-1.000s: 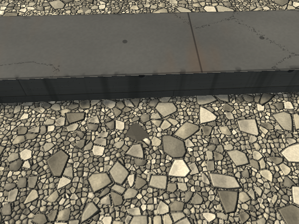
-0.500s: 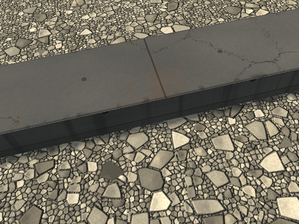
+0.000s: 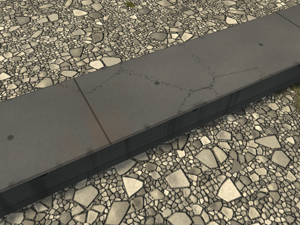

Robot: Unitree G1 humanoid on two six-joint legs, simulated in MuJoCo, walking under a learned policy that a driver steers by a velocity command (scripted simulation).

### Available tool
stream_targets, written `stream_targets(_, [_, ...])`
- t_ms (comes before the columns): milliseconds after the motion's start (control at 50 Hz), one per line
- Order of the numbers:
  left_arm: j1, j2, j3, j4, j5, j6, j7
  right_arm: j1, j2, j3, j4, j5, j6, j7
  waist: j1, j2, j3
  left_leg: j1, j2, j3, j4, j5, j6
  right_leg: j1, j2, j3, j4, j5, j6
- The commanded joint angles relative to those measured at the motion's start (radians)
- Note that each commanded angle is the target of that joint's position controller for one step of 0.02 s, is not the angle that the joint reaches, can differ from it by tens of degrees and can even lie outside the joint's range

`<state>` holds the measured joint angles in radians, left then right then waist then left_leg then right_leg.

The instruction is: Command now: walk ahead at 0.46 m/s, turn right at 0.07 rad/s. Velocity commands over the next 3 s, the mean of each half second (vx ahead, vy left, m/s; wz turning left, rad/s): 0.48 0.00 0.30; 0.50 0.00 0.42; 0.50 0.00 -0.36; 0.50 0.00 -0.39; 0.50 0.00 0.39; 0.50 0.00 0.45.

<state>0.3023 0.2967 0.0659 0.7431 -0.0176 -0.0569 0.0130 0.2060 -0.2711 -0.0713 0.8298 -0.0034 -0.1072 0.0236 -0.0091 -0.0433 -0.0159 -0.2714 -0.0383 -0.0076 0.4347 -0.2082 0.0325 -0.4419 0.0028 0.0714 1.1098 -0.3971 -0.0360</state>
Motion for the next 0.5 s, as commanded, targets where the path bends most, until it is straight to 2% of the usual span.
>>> stream_targets(20, [-0.067, 0.070, 0.016, -0.109, 0.013, -0.032, -0.011, 0.023, -0.113, -0.016, -0.039, 0.002, 0.001, -0.005, -0.008, 0.153, 0.041, 0.154, 0.261, -0.363, -0.266, -0.059, 0.199, -0.268, -0.106, 0.015, -0.052, 0.077, 0.005])
stream_targets(60, [-0.118, 0.044, 0.002, -0.138, 0.023, -0.038, -0.014, 0.040, -0.141, -0.022, -0.035, 0.020, 0.004, -0.012, -0.012, 0.145, 0.044, 0.122, 0.244, -0.302, -0.282, 0.042, 0.213, -0.244, -0.101, -0.020, -0.196, 0.119, 0.030])
stream_targets(100, [-0.184, 0.017, -0.014, -0.158, 0.024, -0.048, -0.020, 0.057, -0.175, -0.032, -0.032, 0.028, 0.012, -0.020, -0.026, 0.132, 0.042, 0.075, 0.213, -0.237, -0.273, 0.122, 0.195, -0.158, -0.074, -0.045, -0.365, 0.219, 0.048])
stream_targets(140, [-0.233, 0.024, -0.016, -0.168, 0.014, -0.054, -0.029, 0.095, -0.192, -0.036, -0.026, 0.032, 0.021, -0.023, -0.045, 0.135, 0.034, 0.051, 0.200, -0.212, -0.253, 0.152, 0.178, -0.072, -0.037, -0.060, -0.475, 0.313, 0.066])
stream_targets(200, [-0.278, 0.056, -0.006, -0.192, 0.000, -0.059, -0.037, 0.152, -0.189, -0.034, -0.015, 0.040, 0.034, -0.025, -0.048, 0.146, 0.030, 0.076, 0.227, -0.258, -0.209, 0.118, 0.149, 0.008, -0.016, -0.040, -0.570, 0.358, 0.064])
stream_targets(240, [-0.238, 0.079, 0.007, -0.187, -0.002, -0.062, -0.034, 0.153, -0.189, -0.033, -0.016, 0.039, 0.040, -0.028, -0.005, 0.150, 0.017, 0.078, 0.229, -0.275, -0.145, 0.112, 0.116, 0.117, -0.013, -0.039, -0.631, 0.346, 0.040])
stream_targets(260, [-0.168, 0.103, 0.022, -0.167, 0.002, -0.062, -0.028, 0.156, -0.173, -0.027, -0.018, 0.032, 0.041, -0.029, 0.034, 0.145, -0.017, 0.056, 0.198, -0.260, -0.069, 0.169, 0.094, 0.236, -0.007, -0.051, -0.651, 0.323, 0.020])
stream_targets(280, [-0.055, 0.144, 0.041, -0.149, 0.013, -0.063, -0.018, 0.147, -0.134, -0.014, -0.030, 0.023, 0.036, -0.026, 0.094, 0.120, -0.088, -0.015, 0.140, -0.218, 0.103, 0.182, 0.060, 0.415, -0.072, -0.002, -0.649, 0.310, -0.018])
stream_targets(300, [0.122, 0.226, 0.061, -0.133, 0.030, -0.055, -0.005, 0.147, -0.056, 0.013, -0.066, -0.008, 0.029, -0.027, 0.156, -0.048, -0.251, -0.182, 0.060, -0.127, 0.434, -0.075, 0.013, 0.677, -0.288, 0.211, -0.631, 0.293, -0.080])
stream_targets(320, [0.151, 0.266, 0.068, -0.108, 0.040, -0.043, -0.016, 0.260, -0.026, 0.023, -0.095, 0.033, 0.013, -0.028, 0.091, -0.349, -0.333, -0.450, 0.000, -0.090, 0.705, -0.395, -0.010, 0.814, -0.457, 0.645, -0.780, 0.034, -0.210])
stream_targets(340, [0.107, 0.170, 0.048, -0.114, 0.028, -0.044, -0.020, 0.226, -0.132, -0.002, -0.069, 0.053, 0.017, -0.032, 0.102, -0.189, -0.214, -0.535, 0.062, -0.135, 0.829, -0.327, -0.012, 0.727, -0.420, 0.626, -0.826, -0.109, -0.193])
stream_targets(360, [0.058, 0.119, 0.032, -0.115, 0.019, -0.045, -0.018, 0.145, -0.160, -0.011, -0.081, 0.051, 0.021, -0.029, 0.103, -0.115, -0.104, -0.555, 0.094, -0.118, 0.842, -0.232, -0.010, 0.616, -0.379, 0.454, -0.831, -0.046, -0.163])
stream_targets(380, [-0.001, 0.093, 0.021, -0.114, 0.025, -0.046, -0.022, 0.118, -0.143, -0.011, -0.079, 0.042, 0.028, -0.030, 0.072, -0.057, -0.056, -0.509, 0.125, -0.105, 0.824, -0.164, -0.016, 0.510, -0.333, 0.341, -0.853, 0.081, -0.150])
stream_targets(400, [-0.046, 0.070, 0.017, -0.107, 0.029, -0.048, -0.024, 0.099, -0.129, -0.013, -0.085, 0.032, 0.036, -0.029, 0.047, -0.060, -0.008, -0.485, 0.147, -0.105, 0.783, -0.125, -0.021, 0.429, -0.303, 0.254, -0.883, 0.175, -0.149])
stream_targets(420, [-0.074, 0.066, 0.017, -0.100, 0.033, -0.052, -0.024, 0.100, -0.112, -0.012, -0.090, 0.034, 0.047, -0.025, 0.022, -0.079, 0.014, -0.440, 0.168, -0.106, 0.759, -0.099, -0.024, 0.366, -0.287, 0.182, -0.913, 0.234, -0.141])
stream_targets(460, [-0.090, 0.070, 0.024, -0.085, 0.028, -0.064, -0.022, 0.077, -0.077, -0.005, -0.106, 0.033, 0.063, -0.021, 0.006, -0.061, 0.031, -0.429, 0.175, -0.093, 0.724, -0.065, -0.036, 0.326, -0.282, 0.091, -0.953, 0.347, -0.151])
stream_targets(500, [-0.089, 0.095, 0.036, -0.069, 0.024, -0.070, -0.015, 0.038, -0.065, -0.001, -0.129, 0.023, 0.069, -0.016, 0.001, -0.032, 0.041, -0.456, 0.180, -0.092, 0.648, -0.012, -0.049, 0.330, -0.289, 0.020, -0.971, 0.420, -0.160])
